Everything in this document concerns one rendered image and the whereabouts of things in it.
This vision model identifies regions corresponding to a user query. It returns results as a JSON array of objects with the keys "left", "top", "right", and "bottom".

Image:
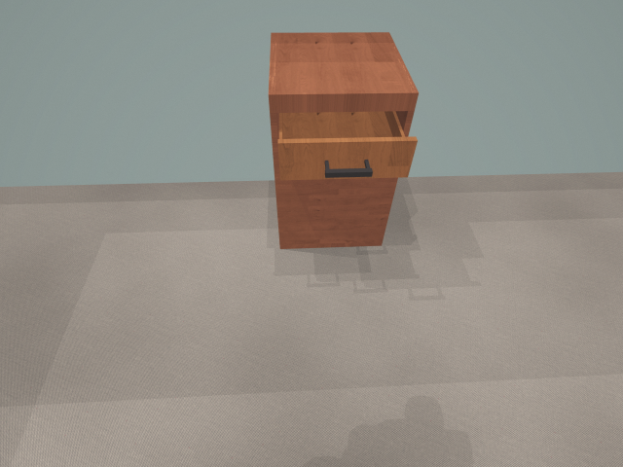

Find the cabinet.
[{"left": 269, "top": 32, "right": 419, "bottom": 249}]

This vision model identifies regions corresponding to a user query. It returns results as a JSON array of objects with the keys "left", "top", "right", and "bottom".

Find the handle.
[{"left": 325, "top": 160, "right": 373, "bottom": 178}]

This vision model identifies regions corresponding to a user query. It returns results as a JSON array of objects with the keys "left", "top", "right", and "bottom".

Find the drawer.
[{"left": 278, "top": 111, "right": 418, "bottom": 180}]

